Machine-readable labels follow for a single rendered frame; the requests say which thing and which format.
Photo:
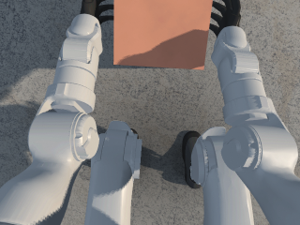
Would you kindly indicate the left robot hand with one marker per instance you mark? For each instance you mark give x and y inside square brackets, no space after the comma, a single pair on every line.
[93,7]

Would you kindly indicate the robot right forearm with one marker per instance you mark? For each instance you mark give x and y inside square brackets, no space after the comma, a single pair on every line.
[241,83]

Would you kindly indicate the robot left upper arm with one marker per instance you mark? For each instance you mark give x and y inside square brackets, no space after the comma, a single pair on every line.
[59,143]

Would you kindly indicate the right robot foot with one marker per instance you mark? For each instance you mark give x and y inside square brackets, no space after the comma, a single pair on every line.
[188,143]

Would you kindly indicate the left robot foot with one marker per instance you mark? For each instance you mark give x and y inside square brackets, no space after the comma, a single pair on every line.
[135,132]

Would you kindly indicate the robot right upper arm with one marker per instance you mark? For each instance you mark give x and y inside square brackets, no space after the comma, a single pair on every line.
[264,158]

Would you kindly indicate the right robot hand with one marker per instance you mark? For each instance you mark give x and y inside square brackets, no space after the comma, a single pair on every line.
[230,15]

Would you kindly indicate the robot foot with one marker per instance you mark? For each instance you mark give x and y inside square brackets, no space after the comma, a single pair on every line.
[135,132]
[188,143]

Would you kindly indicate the carton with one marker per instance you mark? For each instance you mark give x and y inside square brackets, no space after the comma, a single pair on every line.
[161,33]

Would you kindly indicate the robot left forearm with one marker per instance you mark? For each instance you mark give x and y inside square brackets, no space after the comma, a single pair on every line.
[72,90]

